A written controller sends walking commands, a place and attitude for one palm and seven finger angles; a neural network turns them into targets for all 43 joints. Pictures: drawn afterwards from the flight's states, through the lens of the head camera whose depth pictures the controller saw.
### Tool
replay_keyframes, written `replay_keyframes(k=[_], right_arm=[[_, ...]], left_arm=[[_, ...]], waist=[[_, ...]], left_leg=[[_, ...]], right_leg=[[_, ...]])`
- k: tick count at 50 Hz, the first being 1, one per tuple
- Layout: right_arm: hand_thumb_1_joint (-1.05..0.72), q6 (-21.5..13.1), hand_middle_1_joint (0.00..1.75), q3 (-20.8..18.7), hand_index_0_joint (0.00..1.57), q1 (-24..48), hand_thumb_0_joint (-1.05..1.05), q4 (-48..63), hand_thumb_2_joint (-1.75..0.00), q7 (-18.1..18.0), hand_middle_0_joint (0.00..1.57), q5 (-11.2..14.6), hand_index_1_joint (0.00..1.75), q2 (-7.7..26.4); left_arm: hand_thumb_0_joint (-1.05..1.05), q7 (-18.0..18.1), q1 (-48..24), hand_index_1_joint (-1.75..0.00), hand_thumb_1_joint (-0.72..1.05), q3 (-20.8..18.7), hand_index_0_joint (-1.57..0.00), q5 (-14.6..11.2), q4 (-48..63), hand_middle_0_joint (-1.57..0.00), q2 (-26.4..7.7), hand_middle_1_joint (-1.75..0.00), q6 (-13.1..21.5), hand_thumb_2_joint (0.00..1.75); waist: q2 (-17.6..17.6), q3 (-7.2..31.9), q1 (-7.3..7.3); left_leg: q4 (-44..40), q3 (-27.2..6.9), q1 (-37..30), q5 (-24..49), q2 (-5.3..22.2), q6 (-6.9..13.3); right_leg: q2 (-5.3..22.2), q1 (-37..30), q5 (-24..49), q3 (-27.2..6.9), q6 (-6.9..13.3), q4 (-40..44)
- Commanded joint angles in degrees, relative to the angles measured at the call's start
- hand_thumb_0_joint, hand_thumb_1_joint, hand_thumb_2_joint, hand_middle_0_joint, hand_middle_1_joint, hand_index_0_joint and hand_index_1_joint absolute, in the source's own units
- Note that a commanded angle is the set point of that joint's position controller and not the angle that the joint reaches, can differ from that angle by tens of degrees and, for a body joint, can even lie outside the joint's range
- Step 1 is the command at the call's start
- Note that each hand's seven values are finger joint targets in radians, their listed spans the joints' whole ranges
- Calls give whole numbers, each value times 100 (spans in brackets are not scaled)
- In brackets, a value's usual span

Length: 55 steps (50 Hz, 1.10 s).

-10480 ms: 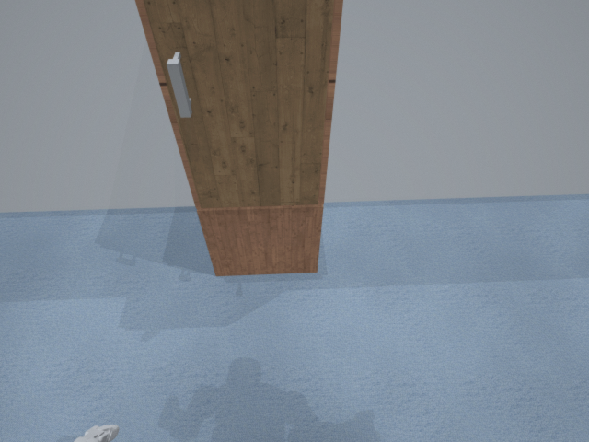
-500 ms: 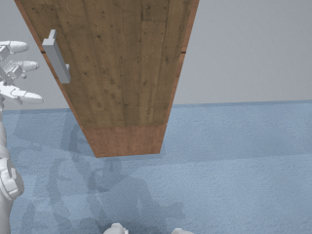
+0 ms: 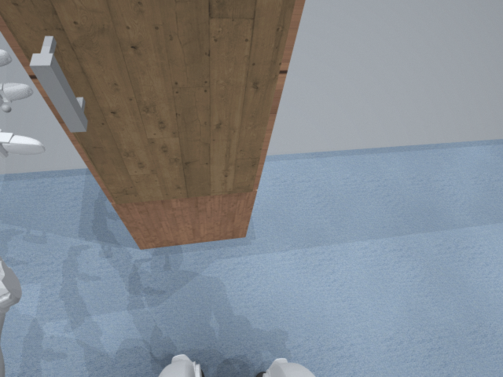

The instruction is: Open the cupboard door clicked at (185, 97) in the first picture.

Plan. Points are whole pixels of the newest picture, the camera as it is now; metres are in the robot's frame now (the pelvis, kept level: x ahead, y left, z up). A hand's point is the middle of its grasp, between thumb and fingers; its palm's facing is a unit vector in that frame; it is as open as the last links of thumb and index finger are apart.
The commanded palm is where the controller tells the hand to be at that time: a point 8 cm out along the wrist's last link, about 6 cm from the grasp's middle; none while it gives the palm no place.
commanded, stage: move the hooked fingers beside the handle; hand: left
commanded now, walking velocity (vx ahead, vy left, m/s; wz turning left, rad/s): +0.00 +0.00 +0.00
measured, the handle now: (64, 86) +0.53 +0.25 +0.12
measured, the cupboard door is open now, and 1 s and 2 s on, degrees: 0 0 0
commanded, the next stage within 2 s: slide the fingers in behind the handle in 0.56 s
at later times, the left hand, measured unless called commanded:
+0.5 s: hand out of the picture +0.46 +0.31 +0.13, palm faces +0.09 -1.00 +0.01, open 14.0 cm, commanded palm +0.45 +0.35 +0.11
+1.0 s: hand (25, 108) +0.48 +0.28 +0.12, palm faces +0.09 -1.00 +0.01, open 14.0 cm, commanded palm +0.45 +0.32 +0.11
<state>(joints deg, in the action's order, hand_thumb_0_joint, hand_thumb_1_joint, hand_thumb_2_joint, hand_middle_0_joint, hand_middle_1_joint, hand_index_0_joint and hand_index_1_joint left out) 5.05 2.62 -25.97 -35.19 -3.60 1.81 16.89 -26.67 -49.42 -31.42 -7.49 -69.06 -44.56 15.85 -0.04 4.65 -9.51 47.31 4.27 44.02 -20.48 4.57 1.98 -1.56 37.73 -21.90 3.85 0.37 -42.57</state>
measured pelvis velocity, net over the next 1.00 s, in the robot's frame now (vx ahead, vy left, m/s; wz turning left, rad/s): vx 0.00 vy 0.00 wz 0.01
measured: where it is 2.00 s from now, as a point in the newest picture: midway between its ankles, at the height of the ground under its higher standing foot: outside the picture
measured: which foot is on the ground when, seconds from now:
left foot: down 0.00-1.00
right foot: down 0.00-1.00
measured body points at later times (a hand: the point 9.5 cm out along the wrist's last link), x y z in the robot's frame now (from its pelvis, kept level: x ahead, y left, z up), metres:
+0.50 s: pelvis -0.01 +0.00 +0.00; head +0.10 +0.03 +0.43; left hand +0.45 +0.36 +0.13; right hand +0.03 -0.28 -0.10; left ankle +0.02 +0.09 -0.70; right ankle -0.02 -0.12 -0.70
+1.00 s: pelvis +0.00 +0.00 +0.00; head +0.10 +0.03 +0.44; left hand +0.47 +0.34 +0.12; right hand -0.01 -0.27 -0.10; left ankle +0.02 +0.09 -0.70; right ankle -0.02 -0.12 -0.70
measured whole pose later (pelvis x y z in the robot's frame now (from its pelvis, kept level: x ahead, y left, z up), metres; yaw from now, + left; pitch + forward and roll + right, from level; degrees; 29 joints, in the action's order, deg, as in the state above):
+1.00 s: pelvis +0.00 +0.00 +0.00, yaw +0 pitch +17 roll -3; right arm 5.3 2.7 -25.4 -35.6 -3.0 1.7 16.2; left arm -23.3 -49.1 -27.6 -8.9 -66.6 -39.9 15.6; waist 0.6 5.2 -8.7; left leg 48.0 3.7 43.8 -21.0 4.3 1.9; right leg -1.5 37.2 -22.5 4.2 0.4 -43.1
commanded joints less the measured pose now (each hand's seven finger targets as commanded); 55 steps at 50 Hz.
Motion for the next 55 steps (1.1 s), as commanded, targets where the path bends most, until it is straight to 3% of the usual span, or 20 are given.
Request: replay_keyframes(k=[1,4,6,7,10,15,18,21,22,24,26,33,37,39,42,44,47,49,52,55], right_arm=[[-90,-97,30,-472,20,-640,0,359,-90,-52,20,-31,30,1141],[-90,-87,30,-471,20,-599,0,327,-90,-59,20,-11,30,1144],[-90,-104,30,-457,20,-560,0,369,-90,-52,20,-23,30,1108],[-90,-104,30,-477,20,-572,0,370,-90,-50,20,-27,30,1136],[-90,-114,30,-451,20,-487,0,404,-90,-45,20,-6,30,1118],[-90,-132,30,-393,20,-401,0,417,-90,-92,20,22,30,1142],[-90,-164,30,-387,20,-403,0,349,-90,-124,20,3,30,1132],[-90,-192,30,-379,20,-434,0,310,-90,-146,20,2,30,1151],[-90,-201,30,-371,20,-418,0,297,-90,-144,20,1,30,1148],[-90,-211,30,-354,20,-434,0,255,-90,-156,20,1,30,1156],[-90,-210,30,-358,20,-508,0,268,-90,-174,20,-15,30,1194],[-90,-170,30,-360,20,-579,0,317,-90,-119,20,-26,30,1175],[-90,-135,30,-401,20,-622,0,339,-90,-87,20,-28,30,1149],[-90,-117,30,-394,20,-618,0,317,-90,-75,20,-21,30,1133],[-90,-113,30,-436,20,-663,0,358,-90,-45,20,-51,30,1120],[-90,-103,30,-437,20,-633,0,349,-90,-11,20,-52,30,1078],[-90,-93,30,-454,20,-604,0,341,-90,5,20,-41,30,1084],[-90,-106,30,-454,20,-579,0,310,-90,-1,20,-37,30,1065],[-90,-144,30,-462,20,-555,0,300,-90,1,20,-44,30,1047],[-90,-160,30,-463,20,-490,0,277,-90,24,20,-44,30,1007]], left_arm=[[0,-45,-2239,-120,-50,-87,-30,-261,1477,-30,-1666,-120,472,30],[0,-58,-2174,-120,-50,-32,-30,-239,1246,-30,-1639,-120,342,30],[0,-57,-2215,-120,-50,103,-30,-296,1471,-30,-1406,-120,355,30],[0,-39,-2110,-120,-50,-68,-30,-288,1480,-30,-1599,-120,356,30],[0,-25,-2067,-120,-50,-122,-30,-306,1365,-30,-1652,-120,346,30],[0,-26,-2401,-120,-50,71,-30,-188,1048,-30,-1681,-120,355,30],[0,-59,-2804,-120,-50,205,-30,-189,1221,-30,-1594,-120,484,30],[0,-110,-2827,-120,-50,261,-30,-296,1111,-30,-1464,-120,484,30],[0,-134,-2784,-120,-50,312,-30,-268,1024,-30,-1432,-120,440,30],[0,-118,-2941,-120,-50,387,-30,-229,870,-30,-1432,-120,341,30],[0,-78,-2846,-120,-50,106,-30,-232,934,-30,-1762,-120,341,30],[0,11,-2786,-120,-50,-59,-30,-97,988,-30,-2035,-120,411,30],[0,-27,-2523,-120,-50,47,-30,-195,1107,-30,-1715,-120,391,30],[0,-6,-2678,-120,-50,229,-30,-186,1160,-30,-1533,-120,334,30],[0,106,-2348,-120,-50,-13,-30,-231,1434,-30,-1606,-120,374,30],[0,165,-2326,-120,-50,172,-30,-236,1482,-30,-1303,-120,365,30],[0,298,-2243,-120,-50,178,-30,-230,1466,-30,-1217,-120,364,30],[0,347,-2493,-120,-50,397,-30,-198,1547,-30,-1000,-120,377,30],[0,427,-2470,-120,-50,418,-30,-208,1679,-30,-882,-120,462,30],[0,469,-2413,-120,-50,588,-30,-229,1636,-30,-572,-120,446,30]], waist=[[1268,2501,222],[1054,2234,187],[1245,2320,223],[1113,2514,265],[912,2279,258],[814,1900,97],[1198,2169,33],[979,2211,-10],[1148,2298,28],[1056,2060,-56],[944,2331,69],[1201,2494,124],[1155,2604,146],[1177,2389,78],[1220,2738,254],[1160,2519,206],[1045,2380,206],[1023,2235,101],[1104,2504,140],[1048,2292,128]], left_leg=[[-312,-666,-2960,2595,-190,1],[-358,-671,-2747,2367,-193,15],[-352,-659,-2921,2576,-199,1],[-331,-671,-2976,2649,-187,-1],[-336,-600,-2648,2471,-224,33],[-364,-609,-2297,1851,-249,56],[-293,-686,-2652,1981,-221,10],[-278,-724,-2645,1931,-211,25],[-269,-708,-2657,1913,-220,12],[-274,-723,-2471,1726,-215,28],[-244,-739,-2451,1886,-224,35],[-191,-727,-2493,2092,-211,7],[-179,-679,-2626,2262,-199,15],[-231,-694,-2571,2155,-193,13],[-234,-688,-2818,2542,-186,-5],[-259,-696,-2797,2516,-169,-16],[-295,-688,-2754,2446,-172,-12],[-334,-701,-2728,2204,-164,-6],[-319,-718,-2967,2415,-171,-18],[-334,-735,-2944,2323,-165,-34]], right_leg=[[-259,-30,1869,-131,63,384],[-233,-8,1788,-118,37,422],[-233,-32,1896,-112,66,402],[-232,-108,1962,-120,49,381],[-218,-273,2047,-151,27,403],[-192,-102,1658,-198,12,441],[-189,117,1596,-186,36,383],[-199,128,1533,-178,44,386],[-180,160,1519,-189,34,381],[-170,257,1391,-183,22,410],[-178,59,1519,-186,46,338],[-206,55,1636,-175,31,276],[-236,14,1777,-164,22,301],[-234,108,1684,-141,19,328],[-244,-95,1915,-122,45,288],[-249,9,1852,-89,38,317],[-254,-6,1820,-92,45,337],[-240,79,1674,-98,34,383],[-238,3,1795,-112,55,341],[-230,87,1705,-84,58,366]])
